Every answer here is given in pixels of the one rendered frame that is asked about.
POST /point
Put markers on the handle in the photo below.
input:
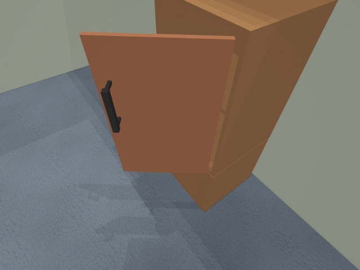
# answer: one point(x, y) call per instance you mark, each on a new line
point(109, 106)

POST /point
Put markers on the cupboard door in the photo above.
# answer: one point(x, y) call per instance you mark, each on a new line
point(168, 90)

